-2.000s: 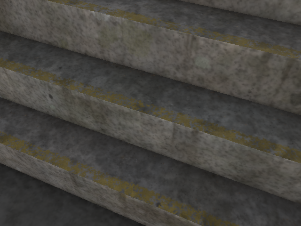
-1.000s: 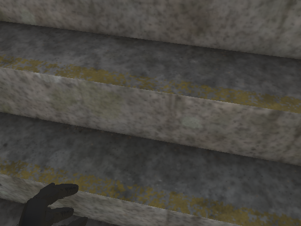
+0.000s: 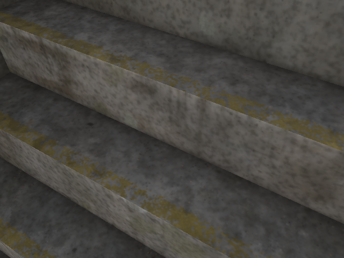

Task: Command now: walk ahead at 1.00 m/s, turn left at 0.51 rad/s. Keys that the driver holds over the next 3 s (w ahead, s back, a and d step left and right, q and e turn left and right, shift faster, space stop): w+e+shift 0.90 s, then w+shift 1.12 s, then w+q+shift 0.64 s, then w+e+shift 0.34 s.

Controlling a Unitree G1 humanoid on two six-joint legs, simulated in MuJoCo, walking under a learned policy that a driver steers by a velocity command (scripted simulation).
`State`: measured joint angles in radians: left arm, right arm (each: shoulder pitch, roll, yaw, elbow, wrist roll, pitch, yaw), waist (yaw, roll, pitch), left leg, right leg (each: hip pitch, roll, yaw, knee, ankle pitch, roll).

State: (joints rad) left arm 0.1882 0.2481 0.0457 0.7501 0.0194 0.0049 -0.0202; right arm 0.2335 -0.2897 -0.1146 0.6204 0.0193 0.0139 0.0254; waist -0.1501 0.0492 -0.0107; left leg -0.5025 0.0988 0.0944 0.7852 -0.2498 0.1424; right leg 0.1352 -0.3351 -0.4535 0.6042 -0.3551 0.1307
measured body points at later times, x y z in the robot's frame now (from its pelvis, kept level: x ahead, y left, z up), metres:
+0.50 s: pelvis +0.13 +0.06 +0.05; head +0.15 +0.10 +0.50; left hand +0.45 +0.16 +0.03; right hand +0.10 -0.17 -0.07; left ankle +0.09 +0.12 -0.70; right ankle +0.14 -0.08 -0.29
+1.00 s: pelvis +0.19 +0.08 +0.17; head +0.24 +0.09 +0.62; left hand +0.43 +0.24 +0.05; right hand +0.44 -0.16 +0.21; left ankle +0.22 +0.22 -0.46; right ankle +0.15 -0.02 -0.47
